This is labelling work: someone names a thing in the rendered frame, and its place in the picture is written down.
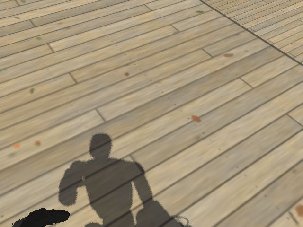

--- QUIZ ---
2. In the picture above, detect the left robot hand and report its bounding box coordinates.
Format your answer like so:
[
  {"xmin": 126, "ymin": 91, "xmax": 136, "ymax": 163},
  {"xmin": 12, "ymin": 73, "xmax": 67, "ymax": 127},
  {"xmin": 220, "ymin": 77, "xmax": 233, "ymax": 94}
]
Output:
[{"xmin": 11, "ymin": 207, "xmax": 70, "ymax": 227}]

